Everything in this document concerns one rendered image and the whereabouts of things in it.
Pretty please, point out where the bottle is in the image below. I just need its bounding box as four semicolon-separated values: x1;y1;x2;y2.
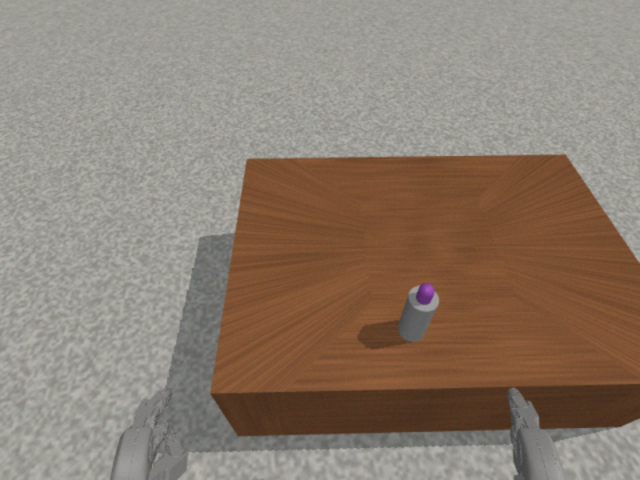
398;283;439;342

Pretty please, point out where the left robot hand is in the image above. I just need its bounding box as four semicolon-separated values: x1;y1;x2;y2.
110;387;188;480

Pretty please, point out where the right robot hand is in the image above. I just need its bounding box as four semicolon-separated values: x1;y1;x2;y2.
508;388;567;480

